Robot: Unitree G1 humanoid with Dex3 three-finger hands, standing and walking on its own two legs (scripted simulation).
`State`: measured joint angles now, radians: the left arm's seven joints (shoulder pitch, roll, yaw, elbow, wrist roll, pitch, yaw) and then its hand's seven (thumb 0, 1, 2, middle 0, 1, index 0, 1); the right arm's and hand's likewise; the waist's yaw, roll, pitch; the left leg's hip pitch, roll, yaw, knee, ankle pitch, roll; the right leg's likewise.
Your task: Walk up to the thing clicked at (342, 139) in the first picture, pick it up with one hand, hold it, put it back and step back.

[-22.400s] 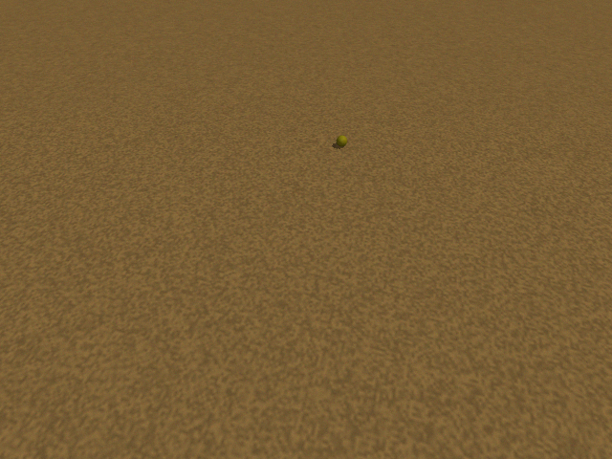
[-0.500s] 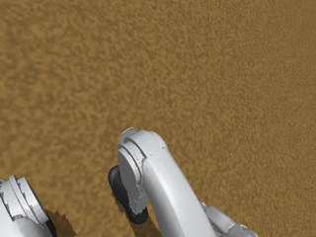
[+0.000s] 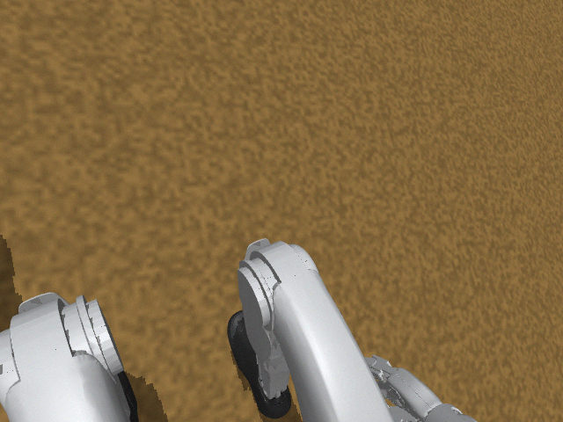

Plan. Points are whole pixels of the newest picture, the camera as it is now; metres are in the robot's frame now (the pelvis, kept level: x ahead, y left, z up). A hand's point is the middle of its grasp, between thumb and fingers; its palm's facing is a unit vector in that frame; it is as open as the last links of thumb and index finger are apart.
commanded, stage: settle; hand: left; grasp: from above
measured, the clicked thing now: out of the picture +0.46 +0.36 -0.22
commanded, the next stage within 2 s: lift in 0.42 s
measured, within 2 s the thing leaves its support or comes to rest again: neither
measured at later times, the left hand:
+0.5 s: hand out of the picture +0.44 +0.35 -0.13, palm faces -0.41 -0.12 -0.90, open 8.1 cm
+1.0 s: hand out of the picture +0.39 +0.36 -0.03, palm faces -0.43 -0.16 -0.89, open 8.2 cm
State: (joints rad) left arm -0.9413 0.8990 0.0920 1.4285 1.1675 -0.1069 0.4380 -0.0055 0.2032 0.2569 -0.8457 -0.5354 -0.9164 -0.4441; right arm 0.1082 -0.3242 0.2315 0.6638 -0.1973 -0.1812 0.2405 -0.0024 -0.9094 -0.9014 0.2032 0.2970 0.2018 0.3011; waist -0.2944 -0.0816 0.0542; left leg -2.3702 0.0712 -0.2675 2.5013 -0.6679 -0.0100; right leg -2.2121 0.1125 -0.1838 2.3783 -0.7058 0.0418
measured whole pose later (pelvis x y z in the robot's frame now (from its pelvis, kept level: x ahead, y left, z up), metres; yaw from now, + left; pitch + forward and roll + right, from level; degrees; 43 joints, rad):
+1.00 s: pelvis -0.01 -0.01 +0.08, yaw +8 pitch +34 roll -7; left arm -0.76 0.70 0.02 0.99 1.06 -0.08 0.08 -0.02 0.20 0.32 -0.81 -0.55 -0.86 -0.51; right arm 0.20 -0.28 0.04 0.65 -0.05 0.04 0.08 0.00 -0.91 -0.90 0.20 0.30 0.20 0.30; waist -0.16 0.02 -0.12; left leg -2.18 0.05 -0.12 2.18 -0.60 0.00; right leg -2.06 0.05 -0.08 2.15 -0.68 0.02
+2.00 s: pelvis +0.04 +0.01 +0.39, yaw +14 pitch +14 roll -2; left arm -0.35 0.41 -0.16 0.84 1.01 0.01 0.15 -0.01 0.19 0.48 -0.68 -0.68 -0.73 -0.66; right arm 0.25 -0.24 -0.03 0.74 0.04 -0.03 -0.05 0.00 -0.90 -0.90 0.20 0.30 0.20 0.30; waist -0.07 0.04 -0.12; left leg -0.91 0.05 0.00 1.07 -0.41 0.01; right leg -0.84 0.02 0.01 1.04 -0.46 0.02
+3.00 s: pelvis +0.07 +0.02 +0.45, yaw +13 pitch +4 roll +0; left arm -0.28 0.39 -0.20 0.72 1.00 0.03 0.03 0.00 0.19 0.48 -0.69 -0.68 -0.75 -0.64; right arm 0.23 -0.25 -0.04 0.69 0.06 0.04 -0.04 0.00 -0.90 -0.90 0.20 0.30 0.20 0.30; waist -0.02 0.04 -0.05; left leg -0.42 0.03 0.04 0.62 -0.28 0.01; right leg -0.37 0.00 0.04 0.61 -0.32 0.02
